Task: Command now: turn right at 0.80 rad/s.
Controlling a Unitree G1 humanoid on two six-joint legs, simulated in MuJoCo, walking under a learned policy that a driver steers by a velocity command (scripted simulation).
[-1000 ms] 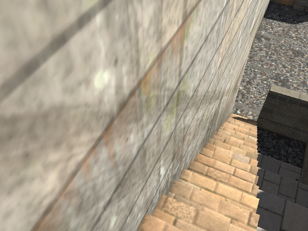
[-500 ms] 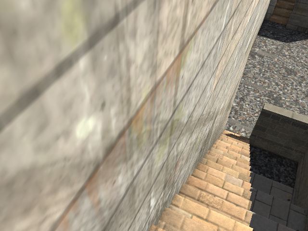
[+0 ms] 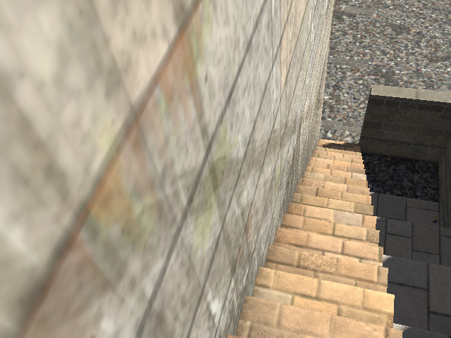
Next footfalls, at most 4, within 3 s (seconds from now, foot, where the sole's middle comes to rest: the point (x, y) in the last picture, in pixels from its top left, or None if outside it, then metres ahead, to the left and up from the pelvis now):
0.10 right None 0.18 -0.10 -0.97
0.28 left None -0.06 -0.06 -0.75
0.46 right None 0.05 -0.37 -0.96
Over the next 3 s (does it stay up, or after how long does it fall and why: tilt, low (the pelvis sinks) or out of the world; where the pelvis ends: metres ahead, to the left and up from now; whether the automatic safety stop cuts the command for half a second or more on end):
falls after 1.18 s (tilt)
